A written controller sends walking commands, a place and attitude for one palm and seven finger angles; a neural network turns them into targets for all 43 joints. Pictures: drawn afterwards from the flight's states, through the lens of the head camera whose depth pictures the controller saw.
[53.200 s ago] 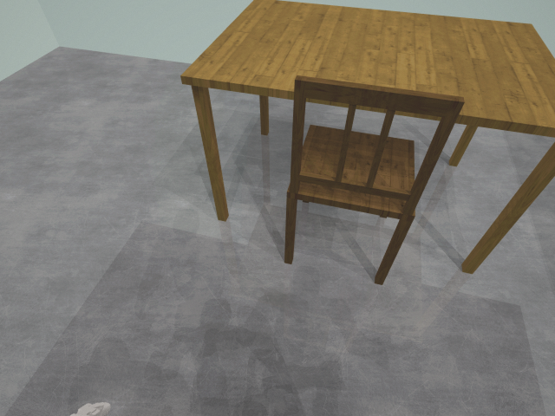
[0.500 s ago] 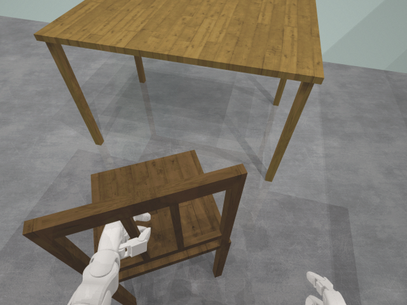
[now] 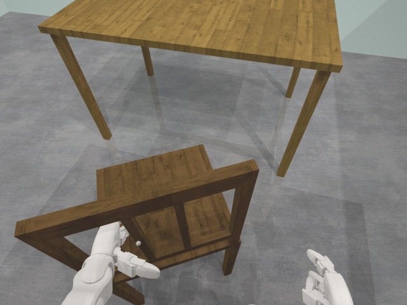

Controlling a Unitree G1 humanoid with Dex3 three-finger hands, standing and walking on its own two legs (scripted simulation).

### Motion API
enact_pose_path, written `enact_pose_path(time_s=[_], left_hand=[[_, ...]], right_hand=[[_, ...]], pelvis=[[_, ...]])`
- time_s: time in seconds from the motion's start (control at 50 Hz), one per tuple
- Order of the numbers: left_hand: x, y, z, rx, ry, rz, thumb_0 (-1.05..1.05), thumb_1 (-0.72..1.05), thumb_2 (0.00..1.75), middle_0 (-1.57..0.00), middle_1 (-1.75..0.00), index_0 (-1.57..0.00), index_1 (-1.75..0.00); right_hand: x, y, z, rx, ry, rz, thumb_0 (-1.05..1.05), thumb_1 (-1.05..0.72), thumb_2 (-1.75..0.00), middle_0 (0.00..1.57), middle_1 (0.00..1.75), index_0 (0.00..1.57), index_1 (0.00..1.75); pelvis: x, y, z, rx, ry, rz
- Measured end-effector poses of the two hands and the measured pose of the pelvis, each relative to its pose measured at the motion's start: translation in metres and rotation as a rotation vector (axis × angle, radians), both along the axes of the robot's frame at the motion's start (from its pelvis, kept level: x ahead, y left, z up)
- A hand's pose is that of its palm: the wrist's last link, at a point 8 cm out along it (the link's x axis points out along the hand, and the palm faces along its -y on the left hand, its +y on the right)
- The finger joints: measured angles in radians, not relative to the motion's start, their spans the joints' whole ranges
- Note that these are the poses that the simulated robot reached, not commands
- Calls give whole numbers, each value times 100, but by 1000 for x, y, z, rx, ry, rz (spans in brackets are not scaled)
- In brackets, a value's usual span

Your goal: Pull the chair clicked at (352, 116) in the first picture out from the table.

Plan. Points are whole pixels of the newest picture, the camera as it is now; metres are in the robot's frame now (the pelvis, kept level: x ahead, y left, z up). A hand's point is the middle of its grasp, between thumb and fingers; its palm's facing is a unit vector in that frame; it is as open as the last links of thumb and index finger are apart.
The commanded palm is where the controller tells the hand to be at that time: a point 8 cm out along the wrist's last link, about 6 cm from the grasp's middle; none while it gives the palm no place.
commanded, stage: open the thumb and straighten the fingers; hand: left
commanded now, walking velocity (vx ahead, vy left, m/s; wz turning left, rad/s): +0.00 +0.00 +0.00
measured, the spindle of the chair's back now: (140, 238) +0.27 +0.15 -0.07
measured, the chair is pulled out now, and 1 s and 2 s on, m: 0.57 0.57 0.57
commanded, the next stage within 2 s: draw the fingers out of the gap in 0.10 s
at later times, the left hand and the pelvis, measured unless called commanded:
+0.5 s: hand (124, 269) +0.20 +0.16 -0.04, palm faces +0.03 -0.99 -0.14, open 17.5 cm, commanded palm +0.18 +0.21 -0.01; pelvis +0.00 +0.00 -0.01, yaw +1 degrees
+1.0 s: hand out of the picture +0.13 +0.15 -0.03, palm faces +0.04 -0.99 -0.13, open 17.5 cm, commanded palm +0.10 +0.20 -0.01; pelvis +0.00 +0.00 -0.02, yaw +1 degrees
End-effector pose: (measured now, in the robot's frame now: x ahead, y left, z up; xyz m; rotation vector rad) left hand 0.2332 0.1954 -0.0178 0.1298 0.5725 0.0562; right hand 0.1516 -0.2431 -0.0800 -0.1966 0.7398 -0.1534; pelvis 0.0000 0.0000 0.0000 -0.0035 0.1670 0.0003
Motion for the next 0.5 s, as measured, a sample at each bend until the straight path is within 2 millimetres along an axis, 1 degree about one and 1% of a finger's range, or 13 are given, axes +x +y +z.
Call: enact_pose_path(time_s=[0.06,0.12,0.22,0.28,0.4,0.5], left_hand=[[-1,5,-1,4,3,4,-1,-53,21,-10,-29,-10,-29],[-1,8,-1,5,5,1,-1,-54,20,-6,-17,-6,-17],[1,9,0,-8,-1,-5,-1,-54,20,-2,-6,-2,-7],[-3,12,0,-9,4,-2,-1,-54,20,-2,-3,-1,-4],[-26,17,0,-4,29,5,-1,-54,20,-1,-1,-1,-1],[-49,19,0,-2,35,15,-1,-54,20,-1,0,0,-1]], right_hand=[[3,1,0,-5,-7,9,1,-90,-90,20,30,20,30],[4,-1,0,-15,-9,13,1,-90,-90,20,30,20,30],[0,-5,-1,-31,-2,6,1,-90,-90,20,30,20,30],[-3,-8,1,-35,3,-8,1,-90,-90,20,30,20,30],[-8,-10,3,-38,-5,-34,1,-90,-90,20,30,20,30],[-5,-7,3,-44,-24,-33,1,-90,-90,20,30,20,30]], pelvis=[[0,-1,-2,-3,2,6],[0,-1,-3,-7,4,12],[0,-1,-4,-9,9,13],[1,-1,-4,-9,10,9],[3,1,-4,-11,11,6],[2,3,-6,-15,12,12]])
